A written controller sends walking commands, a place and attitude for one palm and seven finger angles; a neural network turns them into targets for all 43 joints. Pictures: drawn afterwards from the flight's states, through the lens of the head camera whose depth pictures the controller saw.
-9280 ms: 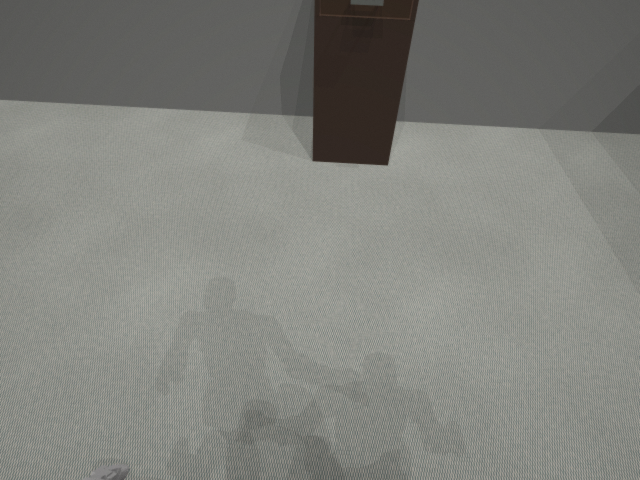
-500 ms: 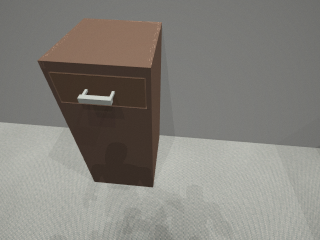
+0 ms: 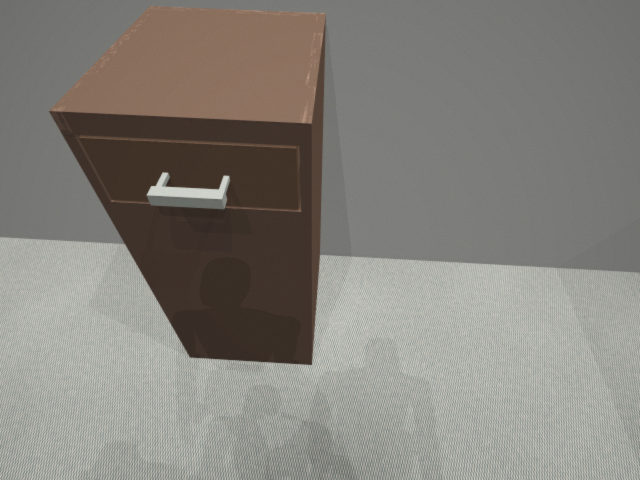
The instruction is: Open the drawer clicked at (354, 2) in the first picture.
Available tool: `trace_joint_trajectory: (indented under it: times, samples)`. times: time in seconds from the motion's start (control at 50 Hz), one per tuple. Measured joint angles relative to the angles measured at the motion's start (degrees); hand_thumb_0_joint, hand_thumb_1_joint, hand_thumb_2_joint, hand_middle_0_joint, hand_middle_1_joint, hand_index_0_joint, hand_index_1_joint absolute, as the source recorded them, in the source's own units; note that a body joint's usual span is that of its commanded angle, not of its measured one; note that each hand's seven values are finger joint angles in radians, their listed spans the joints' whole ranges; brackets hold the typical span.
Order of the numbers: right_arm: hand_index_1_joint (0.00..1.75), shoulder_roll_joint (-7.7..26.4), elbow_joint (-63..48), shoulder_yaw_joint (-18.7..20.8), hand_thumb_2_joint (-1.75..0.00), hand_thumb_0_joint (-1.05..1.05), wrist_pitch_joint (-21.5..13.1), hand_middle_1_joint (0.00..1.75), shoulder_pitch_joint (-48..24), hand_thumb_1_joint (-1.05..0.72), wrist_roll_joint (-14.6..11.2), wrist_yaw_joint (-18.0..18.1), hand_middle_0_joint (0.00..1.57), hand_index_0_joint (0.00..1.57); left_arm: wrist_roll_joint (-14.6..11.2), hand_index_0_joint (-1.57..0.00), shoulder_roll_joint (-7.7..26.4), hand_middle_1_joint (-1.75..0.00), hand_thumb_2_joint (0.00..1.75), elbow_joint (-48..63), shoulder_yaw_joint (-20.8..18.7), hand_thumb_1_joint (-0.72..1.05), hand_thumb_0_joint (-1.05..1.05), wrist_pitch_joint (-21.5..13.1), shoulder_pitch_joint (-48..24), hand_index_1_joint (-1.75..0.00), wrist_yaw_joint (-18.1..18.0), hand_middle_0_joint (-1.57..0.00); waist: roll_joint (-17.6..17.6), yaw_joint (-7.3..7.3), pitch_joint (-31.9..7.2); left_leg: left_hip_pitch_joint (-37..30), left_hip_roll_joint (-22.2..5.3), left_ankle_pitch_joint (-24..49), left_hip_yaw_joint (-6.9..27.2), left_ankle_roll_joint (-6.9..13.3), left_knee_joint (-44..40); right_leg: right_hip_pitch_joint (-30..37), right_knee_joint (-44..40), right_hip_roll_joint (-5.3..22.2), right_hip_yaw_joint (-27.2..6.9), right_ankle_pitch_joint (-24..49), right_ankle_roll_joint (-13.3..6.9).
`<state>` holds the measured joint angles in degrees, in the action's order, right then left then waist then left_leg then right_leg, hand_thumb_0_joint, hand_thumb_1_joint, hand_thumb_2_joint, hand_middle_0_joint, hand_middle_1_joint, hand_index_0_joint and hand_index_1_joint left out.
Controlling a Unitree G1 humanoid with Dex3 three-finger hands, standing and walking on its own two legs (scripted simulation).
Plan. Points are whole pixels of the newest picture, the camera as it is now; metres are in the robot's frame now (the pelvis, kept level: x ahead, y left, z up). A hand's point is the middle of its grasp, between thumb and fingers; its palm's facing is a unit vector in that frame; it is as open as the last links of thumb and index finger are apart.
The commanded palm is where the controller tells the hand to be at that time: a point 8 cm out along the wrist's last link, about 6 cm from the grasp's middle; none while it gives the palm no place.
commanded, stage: shuffle to correct the standing spot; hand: left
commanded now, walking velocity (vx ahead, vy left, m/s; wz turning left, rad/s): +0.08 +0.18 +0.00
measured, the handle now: (191, 188) +0.55 +0.25 +0.03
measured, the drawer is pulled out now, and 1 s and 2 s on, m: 0.00 0.00 0.00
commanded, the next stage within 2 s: come to a stop and stand still in 0.04 s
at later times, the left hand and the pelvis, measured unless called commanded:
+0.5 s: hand out of the picture +0.07 +0.27 -0.16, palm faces +0.03 -0.97 -0.22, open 7.4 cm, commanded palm none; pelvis +0.04 +0.08 +0.01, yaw -1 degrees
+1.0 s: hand out of the picture +0.07 +0.27 -0.16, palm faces +0.01 -0.98 -0.19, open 7.3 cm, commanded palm none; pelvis +0.02 +0.09 +0.01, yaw +0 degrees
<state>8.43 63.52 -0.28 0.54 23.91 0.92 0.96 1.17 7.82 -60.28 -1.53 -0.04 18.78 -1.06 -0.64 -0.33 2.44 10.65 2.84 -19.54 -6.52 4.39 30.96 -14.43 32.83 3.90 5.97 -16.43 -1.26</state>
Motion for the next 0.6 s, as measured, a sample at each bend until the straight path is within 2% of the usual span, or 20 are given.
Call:
trace_joint_trajectory:
  times: [0.06,0.1,0.12,0.16,0.22,0.24,0.28,0.3,0.34,0.48,0.54,0.6]
  samples:
    - [0.3,-0.3,0.7,0.6,-0.9,0.01,1.2,0.3,-0.8,-0.91,0.1,-0.3,0.2,0.2,0.1,-0.21,-0.9,-0.3,0.89,0.5,-0.4,0.91,0.0,-1.3,-0.6,-0.3,-0.9,-0.2,1.6,0.05,-0.1,5.4,-1.0,-6.3,1.2,-2.3,13.4,1.4,0.4,0.4,1.8,-1.7,1.6]
    - [0.3,-0.3,0.2,1.0,-0.9,0.01,2.0,0.3,-2.5,-0.91,0.3,-0.7,0.2,0.2,0.2,-0.21,-1.0,-0.3,0.89,0.9,-0.9,0.91,0.0,-1.7,-0.4,-0.3,-1.5,-0.2,1.5,0.62,-0.2,9.5,-2.3,-6.8,2.0,-3.2,20.7,2.6,-1.1,1.0,2.3,-1.9,2.3]
    - [0.3,-0.3,-0.4,1.2,-0.9,0.01,2.3,0.3,-3.5,-0.91,0.3,-1.0,0.2,0.2,0.4,-0.21,-0.9,-0.3,0.89,1.1,-1.0,0.91,0.0,-1.6,-0.3,-0.3,-1.6,-0.2,1.2,0.8,-0.2,11.0,-3.1,-6.4,2.4,-3.6,21.7,3.1,-1.8,1.3,2.2,-1.7,2.7]
    - [0.3,-0.3,-2.1,1.7,-0.9,0.01,2.2,0.3,-5.8,-0.91,0.2,-1.5,0.2,0.2,0.6,-0.21,-0.4,-0.3,0.89,1.1,-1.4,0.91,0.0,-1.1,-0.2,-0.3,-1.6,-0.2,0.1,1.02,-0.2,12.3,-4.8,-4.3,2.7,-4.1,18.6,3.7,-2.6,2.4,1.9,-1.4,3.7]
    - [0.3,1.0,-4.7,2.3,-0.9,0.02,1.0,0.3,-8.2,-0.93,0.3,-1.4,0.2,0.2,0.7,-0.21,0.6,-0.3,0.89,1.1,-1.9,0.9,0.0,0.3,0.0,-0.3,-1.0,-0.2,-1.1,1.17,-0.2,10.1,-6.5,2.8,2.3,-5.0,7.5,3.0,0.1,4.2,0.8,-3.0,5.2]
    - [0.3,2.0,-5.8,2.6,-0.9,0.02,0.1,0.3,-8.4,-0.93,0.3,-1.3,0.2,0.2,0.6,-0.21,0.7,-0.3,0.89,1.4,-1.9,0.9,0.0,0.8,0.3,-0.3,-0.8,-0.2,-0.2,1.07,-0.5,9.5,-7.2,6.1,2.9,-5.0,4.3,1.8,2.7,4.1,0.6,-4.7,4.7]
    - [0.3,2.3,-6.3,2.9,-0.9,0.02,-0.8,0.3,-9.7,-0.93,0.5,-0.8,0.2,0.2,0.2,-0.21,1.8,-0.3,0.89,1.3,-2.1,0.9,0.0,1.9,-0.3,-0.3,-0.8,-0.2,-1.3,0.77,-0.4,10.6,-6.2,5.2,1.8,-4.3,7.2,-1.5,10.2,3.7,-2.8,-11.7,3.4]
    - [0.3,2.1,-6.3,2.8,-0.9,0.02,-1.0,0.3,-10.3,-0.93,0.7,-0.5,0.2,0.2,0.1,-0.21,2.4,-0.3,0.89,1.2,-2.2,0.9,0.0,2.2,-0.7,-0.3,-0.8,-0.2,-2.0,0.73,-0.4,10.2,-5.7,4.0,1.2,-3.9,7.2,-3.0,13.6,3.0,-4.1,-12.7,2.7]
    - [0.3,1.8,-6.0,2.3,-0.9,0.02,-1.1,0.3,-11.2,-0.93,0.9,-0.1,0.2,0.2,0.1,-0.2,3.5,-0.3,0.89,0.8,-2.2,0.91,0.0,2.0,-1.5,-0.3,-0.5,-0.2,-2.5,0.66,-0.5,8.6,-5.0,3.6,0.4,-3.2,4.9,-4.7,16.8,1.6,-4.6,-11.7,1.8]
    - [0.3,0.8,-5.2,1.5,-0.9,0.01,-0.6,0.3,-13.5,-0.91,1.1,0.9,0.2,0.2,0.0,-0.2,4.0,-0.3,0.9,2.6,-1.5,0.91,0.0,2.2,-3.2,-0.3,0.5,-0.19,-0.5,0.35,-0.2,4.5,-5.5,6.6,-1.2,-3.0,-2.2,-3.2,7.8,-2.9,-1.8,-7.1,1.6]
    - [0.3,0.8,-4.9,1.9,-0.9,0.01,-0.2,0.3,-13.5,-0.91,0.9,1.0,0.2,0.21,0.1,-0.2,3.7,-0.3,0.9,3.8,-1.4,0.91,0.0,2.1,-3.5,-0.3,0.8,-0.19,0.2,0.12,0.0,4.8,-5.8,5.9,-1.6,-3.6,-1.0,-0.4,0.2,-3.6,-1.6,-0.1,1.1]
    - [0.3,1.3,-4.2,2.4,-0.9,0.01,0.6,0.3,-13.1,-0.91,0.3,1.0,0.2,0.21,0.3,-0.2,2.8,-0.3,0.9,4.3,-1.1,0.91,0.0,1.6,-4.0,-0.3,0.4,-0.19,1.8,-0.23,0.2,6.3,-6.6,3.0,-0.7,-4.2,2.4,0.5,-1.7,-4.6,-1.1,0.0,-1.2]
